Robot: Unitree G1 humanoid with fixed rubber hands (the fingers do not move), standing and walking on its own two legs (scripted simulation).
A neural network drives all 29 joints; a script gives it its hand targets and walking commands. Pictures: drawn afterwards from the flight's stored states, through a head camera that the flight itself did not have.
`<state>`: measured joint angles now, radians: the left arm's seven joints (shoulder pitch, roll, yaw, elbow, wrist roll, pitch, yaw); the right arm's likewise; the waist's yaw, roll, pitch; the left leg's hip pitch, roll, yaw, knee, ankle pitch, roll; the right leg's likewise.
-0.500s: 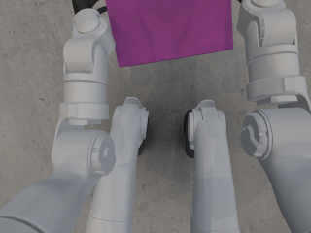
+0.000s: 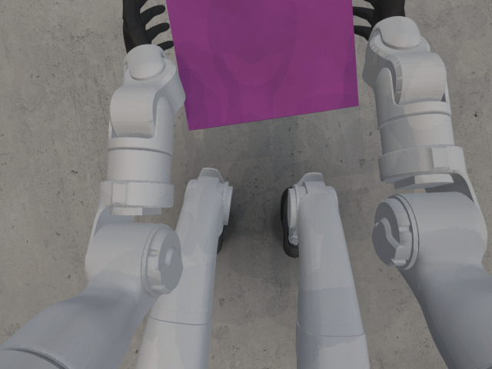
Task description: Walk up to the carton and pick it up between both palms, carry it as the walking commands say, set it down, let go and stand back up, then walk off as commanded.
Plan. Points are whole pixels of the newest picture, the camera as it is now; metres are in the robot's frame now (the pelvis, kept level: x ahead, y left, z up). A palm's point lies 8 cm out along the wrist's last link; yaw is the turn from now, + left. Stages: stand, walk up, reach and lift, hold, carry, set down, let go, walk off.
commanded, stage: reach and lift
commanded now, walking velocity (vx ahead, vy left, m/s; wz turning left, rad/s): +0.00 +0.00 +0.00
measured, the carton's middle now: (261, 61) +0.52 +0.02 -0.15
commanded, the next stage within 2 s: none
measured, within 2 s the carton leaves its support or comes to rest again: neither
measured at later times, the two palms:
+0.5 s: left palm (115, 49) +0.46 +0.17 +0.01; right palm (413, 14) +0.51 -0.13 +0.02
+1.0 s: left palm (75, 40) +0.44 +0.16 +0.09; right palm out of the picture +0.49 -0.13 +0.09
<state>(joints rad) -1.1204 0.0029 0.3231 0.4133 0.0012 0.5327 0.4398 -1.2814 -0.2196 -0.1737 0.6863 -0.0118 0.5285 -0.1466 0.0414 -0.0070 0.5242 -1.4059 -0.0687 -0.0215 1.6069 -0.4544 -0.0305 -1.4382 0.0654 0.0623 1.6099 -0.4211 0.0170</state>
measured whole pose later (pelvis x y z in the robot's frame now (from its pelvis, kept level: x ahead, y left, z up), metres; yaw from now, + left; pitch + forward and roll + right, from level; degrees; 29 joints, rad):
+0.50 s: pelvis +0.00 +0.01 +0.05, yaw +0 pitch +8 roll +0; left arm -1.01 -0.04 0.28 0.41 -0.01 0.53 0.48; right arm -1.17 -0.20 -0.22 0.69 -0.04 0.52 -0.10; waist 0.04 0.01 0.52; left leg -1.16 -0.07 -0.04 1.43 -0.41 -0.01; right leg -1.17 0.06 0.06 1.41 -0.38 0.03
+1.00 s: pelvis +0.01 -0.01 +0.12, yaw +0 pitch +2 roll +1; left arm -0.86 -0.07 0.30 0.40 0.03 0.49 0.41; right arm -1.01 -0.10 -0.22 0.62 -0.08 0.52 -0.14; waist 0.04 0.00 0.52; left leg -0.82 -0.06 -0.06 1.12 -0.33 -0.03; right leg -0.85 0.05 0.05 1.12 -0.31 0.00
